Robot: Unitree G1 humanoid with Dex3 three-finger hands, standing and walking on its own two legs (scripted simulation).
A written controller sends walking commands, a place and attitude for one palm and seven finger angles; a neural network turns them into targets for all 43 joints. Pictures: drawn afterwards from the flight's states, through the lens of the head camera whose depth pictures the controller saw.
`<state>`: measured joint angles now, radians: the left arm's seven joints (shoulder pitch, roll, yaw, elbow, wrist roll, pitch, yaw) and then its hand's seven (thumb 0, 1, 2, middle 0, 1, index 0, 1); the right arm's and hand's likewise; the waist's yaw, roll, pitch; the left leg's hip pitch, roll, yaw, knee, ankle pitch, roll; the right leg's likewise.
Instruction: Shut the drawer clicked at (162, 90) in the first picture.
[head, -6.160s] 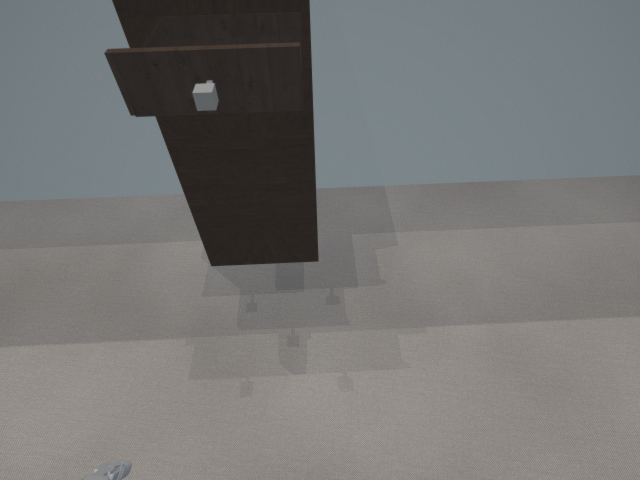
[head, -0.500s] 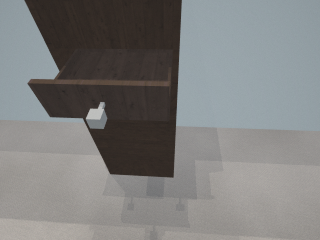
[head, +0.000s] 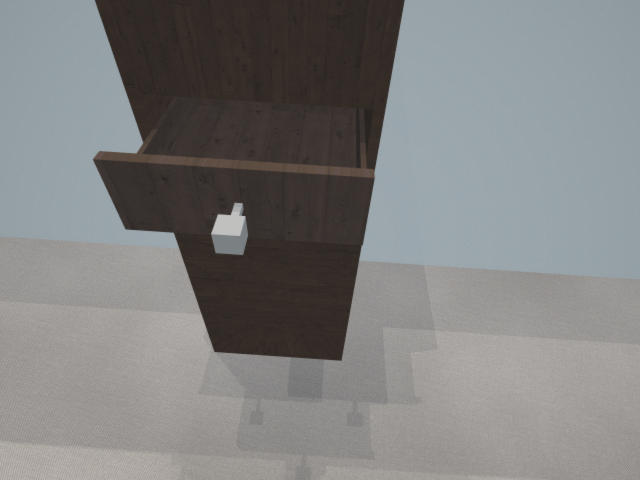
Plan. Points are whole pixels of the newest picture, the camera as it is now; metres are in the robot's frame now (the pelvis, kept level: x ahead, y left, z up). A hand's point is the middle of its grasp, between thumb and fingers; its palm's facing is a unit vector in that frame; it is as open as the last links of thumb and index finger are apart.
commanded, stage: come to a stop and stand still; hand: left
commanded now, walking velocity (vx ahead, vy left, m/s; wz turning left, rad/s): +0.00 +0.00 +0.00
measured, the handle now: (233, 224) +0.43 +0.16 +0.08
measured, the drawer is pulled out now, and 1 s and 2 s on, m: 0.18 0.18 0.18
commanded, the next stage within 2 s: look again from close up in 0.52 s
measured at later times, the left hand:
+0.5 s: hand out of the picture -0.06 +0.20 -0.18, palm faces +0.03 -0.99 -0.15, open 7.3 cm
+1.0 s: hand out of the picture -0.06 +0.17 -0.18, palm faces +0.04 -0.99 -0.15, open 7.3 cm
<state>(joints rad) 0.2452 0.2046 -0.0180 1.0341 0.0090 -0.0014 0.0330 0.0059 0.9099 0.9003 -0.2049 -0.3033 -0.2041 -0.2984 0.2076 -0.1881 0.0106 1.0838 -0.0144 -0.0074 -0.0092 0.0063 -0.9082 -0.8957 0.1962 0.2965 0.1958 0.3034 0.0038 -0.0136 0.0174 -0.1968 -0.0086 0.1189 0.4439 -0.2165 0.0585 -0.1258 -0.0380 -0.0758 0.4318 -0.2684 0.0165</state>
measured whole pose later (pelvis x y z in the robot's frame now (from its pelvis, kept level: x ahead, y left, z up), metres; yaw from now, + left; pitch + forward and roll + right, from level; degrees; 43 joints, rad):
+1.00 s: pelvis -0.02 +0.03 +0.00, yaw -1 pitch -1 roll +0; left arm 0.39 0.10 0.00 1.13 0.03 0.00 0.05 0.00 0.91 0.90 -0.20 -0.30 -0.20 -0.30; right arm 0.30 -0.12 -0.03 1.16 0.00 -0.01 -0.02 0.00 -0.91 -0.90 0.20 0.30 0.19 0.30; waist 0.00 -0.01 0.00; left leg -0.21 -0.06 0.15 0.36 -0.15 0.10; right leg -0.17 -0.08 -0.05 0.41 -0.21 0.06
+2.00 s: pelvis +0.02 -0.02 +0.00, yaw -1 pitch -1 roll +0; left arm 0.30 0.12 0.01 1.08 0.02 0.01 0.06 0.02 0.92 0.90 -0.21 -0.30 -0.21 -0.30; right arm 0.20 -0.15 -0.03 1.09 -0.01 0.00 -0.05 0.01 -0.94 -0.90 0.20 0.30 0.19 0.30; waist 0.01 -0.02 0.06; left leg -0.22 0.00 0.12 0.48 -0.25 0.04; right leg -0.15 -0.01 -0.06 0.48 -0.31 -0.01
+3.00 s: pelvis -0.07 +0.02 +0.00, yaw +1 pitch -2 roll -1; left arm 0.46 0.09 0.00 1.11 0.03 0.00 0.04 0.01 0.91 0.90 -0.20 -0.30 -0.20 -0.30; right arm 0.31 -0.12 -0.03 1.11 -0.01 0.02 -0.01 0.01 -0.91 -0.90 0.20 0.30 0.19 0.30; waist 0.01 0.01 0.00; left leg -0.30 -0.05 0.11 0.42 -0.13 0.10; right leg -0.24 -0.04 -0.05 0.47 -0.22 0.02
